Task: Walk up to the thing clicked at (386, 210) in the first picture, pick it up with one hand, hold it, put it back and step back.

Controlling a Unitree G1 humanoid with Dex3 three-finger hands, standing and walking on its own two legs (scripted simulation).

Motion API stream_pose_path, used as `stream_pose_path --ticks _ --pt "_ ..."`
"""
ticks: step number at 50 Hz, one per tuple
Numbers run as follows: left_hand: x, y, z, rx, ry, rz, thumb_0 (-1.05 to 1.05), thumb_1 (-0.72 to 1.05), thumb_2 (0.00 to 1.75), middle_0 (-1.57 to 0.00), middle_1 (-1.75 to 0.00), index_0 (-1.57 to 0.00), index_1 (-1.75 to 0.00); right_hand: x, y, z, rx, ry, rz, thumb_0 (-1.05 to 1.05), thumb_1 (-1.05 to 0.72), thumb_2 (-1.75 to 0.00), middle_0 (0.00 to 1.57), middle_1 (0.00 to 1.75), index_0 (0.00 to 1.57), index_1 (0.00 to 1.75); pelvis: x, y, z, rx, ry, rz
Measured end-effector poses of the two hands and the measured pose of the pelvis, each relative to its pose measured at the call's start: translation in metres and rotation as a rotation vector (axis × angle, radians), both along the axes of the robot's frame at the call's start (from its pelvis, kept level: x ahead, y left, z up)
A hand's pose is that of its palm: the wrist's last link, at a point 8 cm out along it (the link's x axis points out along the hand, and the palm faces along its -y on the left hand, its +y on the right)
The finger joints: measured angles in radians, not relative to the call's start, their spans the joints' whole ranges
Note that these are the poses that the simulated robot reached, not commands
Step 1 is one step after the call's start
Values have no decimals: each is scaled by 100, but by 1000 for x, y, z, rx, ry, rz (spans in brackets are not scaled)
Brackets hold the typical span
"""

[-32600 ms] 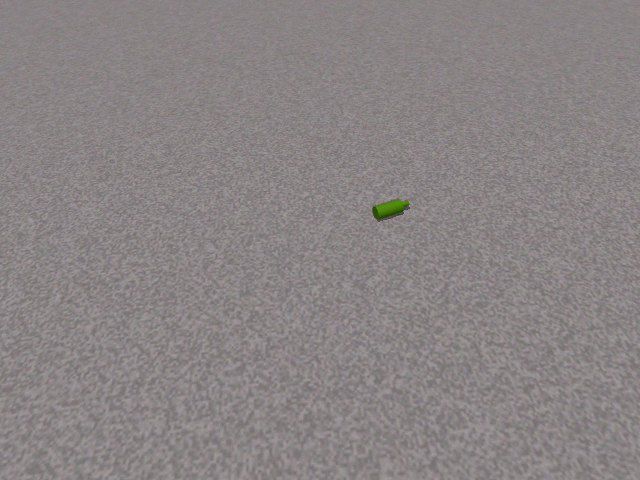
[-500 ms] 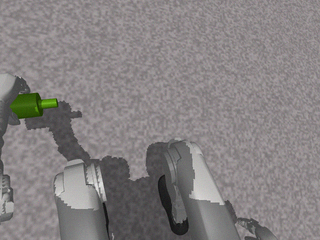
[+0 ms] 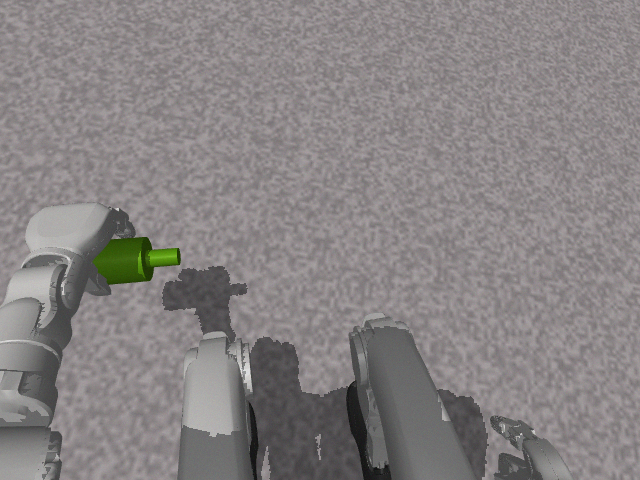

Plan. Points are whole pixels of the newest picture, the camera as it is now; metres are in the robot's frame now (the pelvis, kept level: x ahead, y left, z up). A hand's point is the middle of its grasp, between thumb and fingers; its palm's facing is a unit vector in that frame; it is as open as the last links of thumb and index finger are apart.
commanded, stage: lift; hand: left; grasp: from above
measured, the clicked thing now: (117, 261) +0.43 +0.26 -0.15
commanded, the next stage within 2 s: hold in 1.00 s
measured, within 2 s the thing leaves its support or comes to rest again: neither
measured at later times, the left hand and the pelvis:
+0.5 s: hand out of the picture +0.36 +0.26 +0.09, palm faces -0.47 -0.06 -0.88, open 8.7 cm; pelvis +0.03 +0.00 +0.18, yaw +3 degrees
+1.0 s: hand out of the picture +0.36 +0.25 +0.19, palm faces -0.46 -0.06 -0.89, open 8.8 cm; pelvis +0.06 +0.00 +0.27, yaw +3 degrees
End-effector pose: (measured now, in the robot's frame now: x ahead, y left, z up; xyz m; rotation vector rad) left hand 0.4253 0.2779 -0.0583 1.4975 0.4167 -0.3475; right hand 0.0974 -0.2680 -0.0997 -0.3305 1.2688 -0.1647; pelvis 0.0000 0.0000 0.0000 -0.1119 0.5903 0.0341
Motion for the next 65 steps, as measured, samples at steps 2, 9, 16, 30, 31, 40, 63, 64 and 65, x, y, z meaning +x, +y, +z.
stream_pose_path --ticks 2,9,16,30,31,40,63,64,65 --pt "-6 -1 16 -1 -2 0 -1 21 19 -91 -17 -93 -17 7 1 12 1 -20 -2 1 -92 -90 20 30 21 30 1 0 13 5 -10 2" --pt "-26 -7 77 -9 -18 3 -1 22 19 -91 -18 -92 -18 24 4 57 7 -84 -18 1 -91 -90 20 30 21 30 7 -1 60 21 -60 10" --pt "-47 -14 140 -12 -19 11 -1 22 19 -91 -18 -93 -17 33 8 108 22 -132 -44 1 -91 -90 20 30 21 30 14 -1 114 40 -133 14" --pt "-64 -22 233 5 3 21 -1 20 21 -91 -20 -92 -20 41 8 195 33 -190 -68 1 -91 -90 20 30 21 30 37 -1 203 69 -270 20" --pt "-64 -23 237 6 3 21 -1 20 22 -90 -20 -92 -20 41 7 200 33 -190 -68 1 -91 -90 20 30 21 30 38 -1 207 71 -277 21" --pt "-62 -30 272 2 -10 26 -2 19 25 -89 -23 -90 -23 43 7 234 38 -188 -70 1 -91 -90 20 30 21 30 50 1 242 83 -341 19" --pt "-58 -31 331 7 5 8 -1 19 27 -87 -23 -88 -24 82 18 279 76 -264 -66 1 -91 -89 20 30 21 30 70 6 286 103 -448 12" --pt "-58 -31 333 8 6 5 -1 19 27 -87 -24 -88 -24 83 18 280 77 -266 -66 1 -91 -89 20 30 21 30 70 6 287 104 -450 12" --pt "-58 -31 335 8 5 4 -1 20 26 -87 -24 -88 -24 85 18 281 77 -269 -65 1 -91 -89 20 30 21 30 71 6 288 105 -453 11"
